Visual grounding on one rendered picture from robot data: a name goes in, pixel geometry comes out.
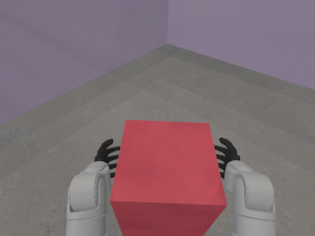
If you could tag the carton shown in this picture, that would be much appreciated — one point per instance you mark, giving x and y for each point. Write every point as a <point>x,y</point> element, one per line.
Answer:
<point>167,180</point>

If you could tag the robot left hand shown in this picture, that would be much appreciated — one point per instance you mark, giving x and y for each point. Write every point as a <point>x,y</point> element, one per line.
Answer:
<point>103,152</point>

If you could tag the left robot forearm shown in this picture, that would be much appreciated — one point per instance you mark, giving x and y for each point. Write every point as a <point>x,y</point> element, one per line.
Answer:
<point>86,201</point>

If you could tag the robot right hand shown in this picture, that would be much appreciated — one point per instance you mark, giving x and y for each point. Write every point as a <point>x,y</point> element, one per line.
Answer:
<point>230,155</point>

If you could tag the right robot forearm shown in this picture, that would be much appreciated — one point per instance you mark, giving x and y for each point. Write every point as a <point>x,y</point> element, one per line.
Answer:
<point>254,204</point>

